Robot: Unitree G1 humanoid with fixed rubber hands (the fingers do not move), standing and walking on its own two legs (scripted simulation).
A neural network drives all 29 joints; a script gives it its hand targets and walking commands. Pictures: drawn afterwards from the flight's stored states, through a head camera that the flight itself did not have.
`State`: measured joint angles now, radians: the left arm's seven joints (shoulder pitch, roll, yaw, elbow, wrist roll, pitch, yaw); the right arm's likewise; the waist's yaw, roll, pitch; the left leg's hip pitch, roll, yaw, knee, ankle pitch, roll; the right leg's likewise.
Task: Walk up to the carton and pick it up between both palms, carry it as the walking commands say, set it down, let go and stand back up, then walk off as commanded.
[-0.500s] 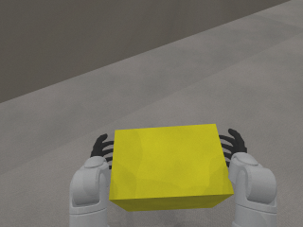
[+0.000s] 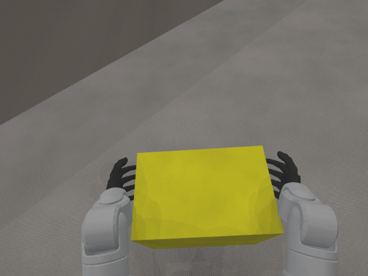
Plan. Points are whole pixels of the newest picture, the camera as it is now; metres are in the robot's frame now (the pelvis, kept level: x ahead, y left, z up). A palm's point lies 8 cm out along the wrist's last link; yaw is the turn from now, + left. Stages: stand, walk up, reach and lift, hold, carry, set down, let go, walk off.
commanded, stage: carry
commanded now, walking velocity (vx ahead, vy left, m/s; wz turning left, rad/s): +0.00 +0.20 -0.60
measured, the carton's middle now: (201, 203) +0.29 -0.01 -0.02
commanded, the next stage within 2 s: none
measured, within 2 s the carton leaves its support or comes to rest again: neither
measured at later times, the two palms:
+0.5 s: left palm (113, 180) +0.31 +0.18 +0.07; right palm (282, 204) +0.25 -0.15 +0.08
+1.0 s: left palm (108, 184) +0.30 +0.18 +0.08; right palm (282, 226) +0.20 -0.14 +0.08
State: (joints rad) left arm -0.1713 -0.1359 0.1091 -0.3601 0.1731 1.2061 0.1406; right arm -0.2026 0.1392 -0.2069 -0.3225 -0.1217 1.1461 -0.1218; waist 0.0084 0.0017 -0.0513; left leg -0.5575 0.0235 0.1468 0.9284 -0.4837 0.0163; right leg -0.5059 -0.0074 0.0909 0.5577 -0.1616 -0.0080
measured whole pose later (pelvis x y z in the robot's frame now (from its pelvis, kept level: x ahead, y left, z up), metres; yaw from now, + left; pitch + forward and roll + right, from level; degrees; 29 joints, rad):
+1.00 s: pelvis +0.00 +0.11 +0.00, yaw -18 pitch +4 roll -1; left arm -0.15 -0.13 0.10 -0.37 0.17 1.22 0.17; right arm -0.20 0.14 -0.20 -0.28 -0.11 1.15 -0.12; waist 0.00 -0.02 -0.07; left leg -0.34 0.06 0.21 0.59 -0.31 0.06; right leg -0.52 0.00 0.03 0.93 -0.33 -0.01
